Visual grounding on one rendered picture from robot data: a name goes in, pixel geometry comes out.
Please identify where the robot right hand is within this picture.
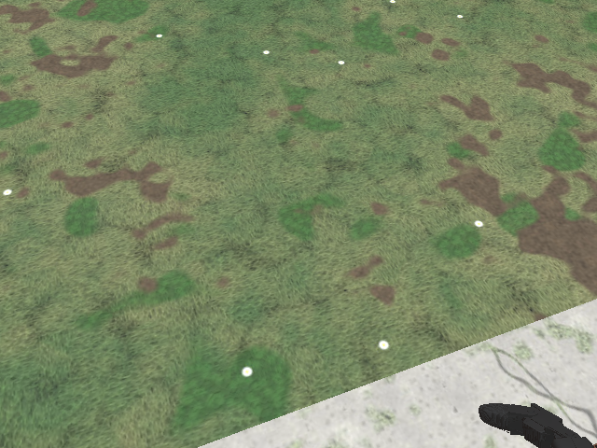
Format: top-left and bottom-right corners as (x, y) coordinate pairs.
(479, 403), (597, 448)

